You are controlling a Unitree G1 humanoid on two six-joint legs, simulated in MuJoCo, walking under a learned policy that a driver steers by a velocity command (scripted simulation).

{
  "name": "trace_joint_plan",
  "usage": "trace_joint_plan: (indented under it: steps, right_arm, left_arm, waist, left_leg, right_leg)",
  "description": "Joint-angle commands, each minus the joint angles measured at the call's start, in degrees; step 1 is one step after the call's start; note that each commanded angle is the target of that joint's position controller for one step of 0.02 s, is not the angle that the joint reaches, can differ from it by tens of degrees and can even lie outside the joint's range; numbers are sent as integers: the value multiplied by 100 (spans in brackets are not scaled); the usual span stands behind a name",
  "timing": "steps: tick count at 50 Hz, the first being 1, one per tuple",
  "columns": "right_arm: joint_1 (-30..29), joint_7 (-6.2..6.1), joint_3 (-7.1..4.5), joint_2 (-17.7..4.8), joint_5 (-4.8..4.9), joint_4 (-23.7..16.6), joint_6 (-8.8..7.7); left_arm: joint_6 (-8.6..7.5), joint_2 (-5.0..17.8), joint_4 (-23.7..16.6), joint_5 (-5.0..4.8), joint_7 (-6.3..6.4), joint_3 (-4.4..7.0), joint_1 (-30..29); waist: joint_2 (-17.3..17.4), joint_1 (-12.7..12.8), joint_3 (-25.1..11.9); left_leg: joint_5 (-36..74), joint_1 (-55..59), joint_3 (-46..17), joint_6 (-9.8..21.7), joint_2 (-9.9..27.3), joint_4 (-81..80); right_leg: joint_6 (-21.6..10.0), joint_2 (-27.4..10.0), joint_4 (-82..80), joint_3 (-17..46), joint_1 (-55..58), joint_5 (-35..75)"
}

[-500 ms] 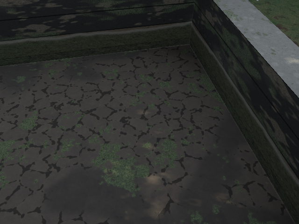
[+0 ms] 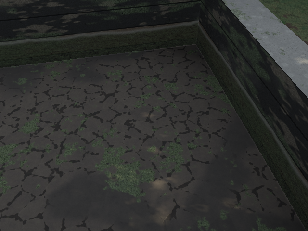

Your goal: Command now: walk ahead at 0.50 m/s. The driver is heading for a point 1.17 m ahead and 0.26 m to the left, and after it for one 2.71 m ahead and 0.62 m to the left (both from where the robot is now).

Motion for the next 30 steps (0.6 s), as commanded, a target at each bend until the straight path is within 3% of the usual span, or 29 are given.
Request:
trace_joint_plan:
  steps: [1, 30]
  right_arm:
    - [-391, -10, -110, -405, 1, -490, -97]
    - [-364, -8, -104, -395, -7, -462, -101]
  left_arm:
    - [-101, 406, -547, 2, 8, 114, -534]
    - [-119, 381, -580, 1, 4, 98, -498]
  waist:
    - [-10, 1, -306]
    - [-24, 7, -306]
  left_leg:
    - [1818, 184, -347, 87, 295, -348]
    - [1736, 183, -347, 74, 289, -347]
  right_leg:
    - [-111, -557, -647, 606, -166, 1882]
    - [-125, -572, -686, 611, -174, 1851]
Keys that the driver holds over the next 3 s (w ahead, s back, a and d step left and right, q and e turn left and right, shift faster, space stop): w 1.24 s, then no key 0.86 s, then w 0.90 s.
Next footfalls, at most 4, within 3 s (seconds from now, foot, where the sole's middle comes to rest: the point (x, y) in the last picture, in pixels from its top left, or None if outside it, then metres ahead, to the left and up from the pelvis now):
none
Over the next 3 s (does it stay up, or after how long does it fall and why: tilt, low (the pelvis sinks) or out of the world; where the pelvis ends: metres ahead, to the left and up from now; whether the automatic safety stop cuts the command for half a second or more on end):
stays up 0.00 0.00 0.00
